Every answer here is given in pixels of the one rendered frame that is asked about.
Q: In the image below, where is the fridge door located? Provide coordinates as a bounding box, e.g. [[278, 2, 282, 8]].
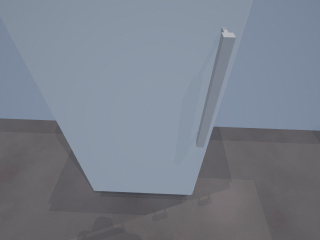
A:
[[0, 0, 251, 195]]

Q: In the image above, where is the handle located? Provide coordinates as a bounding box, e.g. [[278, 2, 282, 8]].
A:
[[196, 27, 236, 148]]

